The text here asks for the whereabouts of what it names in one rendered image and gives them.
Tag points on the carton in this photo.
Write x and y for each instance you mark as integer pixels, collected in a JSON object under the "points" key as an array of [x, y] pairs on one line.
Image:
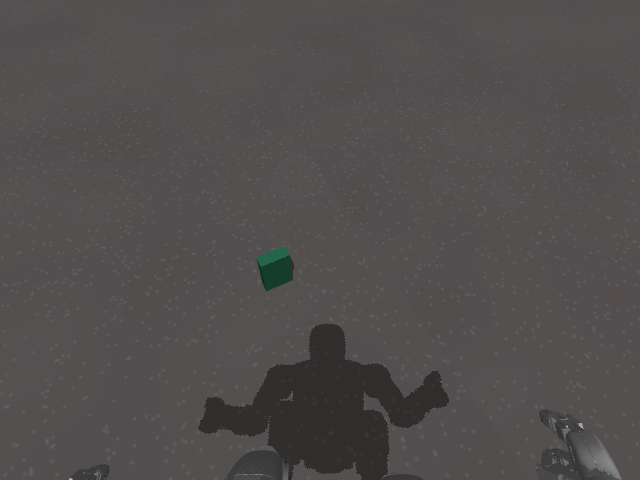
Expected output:
{"points": [[275, 268]]}

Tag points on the right robot hand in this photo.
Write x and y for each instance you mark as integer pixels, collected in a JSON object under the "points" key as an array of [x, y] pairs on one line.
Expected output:
{"points": [[587, 455]]}

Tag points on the left robot hand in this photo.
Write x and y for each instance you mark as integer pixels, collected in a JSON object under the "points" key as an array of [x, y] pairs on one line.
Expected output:
{"points": [[99, 472]]}

